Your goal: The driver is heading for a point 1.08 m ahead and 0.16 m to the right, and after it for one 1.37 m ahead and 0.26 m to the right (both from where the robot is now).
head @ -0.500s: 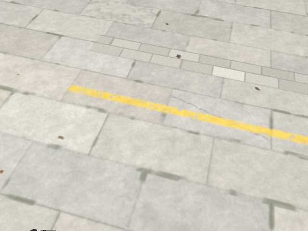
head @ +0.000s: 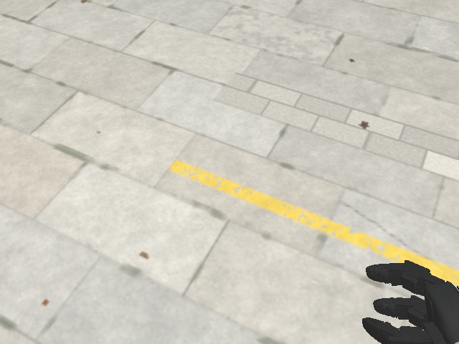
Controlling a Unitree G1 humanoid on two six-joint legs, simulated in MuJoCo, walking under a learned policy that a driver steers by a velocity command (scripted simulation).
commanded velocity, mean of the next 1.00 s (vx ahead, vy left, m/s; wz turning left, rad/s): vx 0.98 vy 0.00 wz -0.22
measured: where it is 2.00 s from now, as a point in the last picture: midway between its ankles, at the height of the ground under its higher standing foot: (377, 164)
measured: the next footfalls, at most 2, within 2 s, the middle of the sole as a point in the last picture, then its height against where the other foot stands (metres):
left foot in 0.02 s outside the picture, level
right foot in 0.46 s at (337, 317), level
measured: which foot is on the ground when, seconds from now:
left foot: up 0.00-0.00, down 0.02-0.46, up 0.48-0.90, down 0.92-1.00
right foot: down 0.00-0.04, up 0.06-0.44, down 0.46-0.92, up 0.94-1.00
